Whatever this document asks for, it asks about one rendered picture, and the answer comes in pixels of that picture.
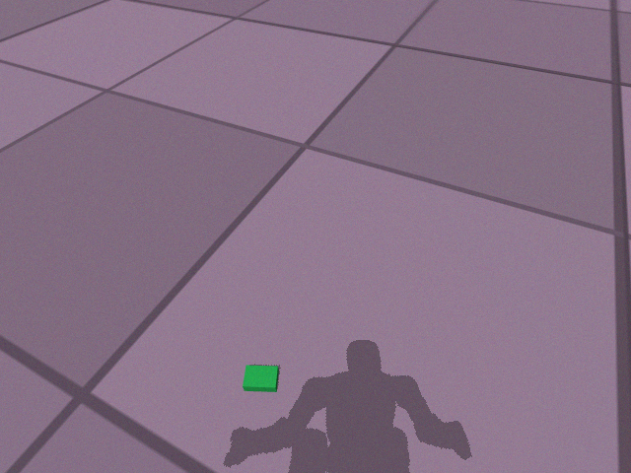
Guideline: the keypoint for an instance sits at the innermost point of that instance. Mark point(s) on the small box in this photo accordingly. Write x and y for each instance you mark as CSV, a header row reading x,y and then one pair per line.
x,y
261,378

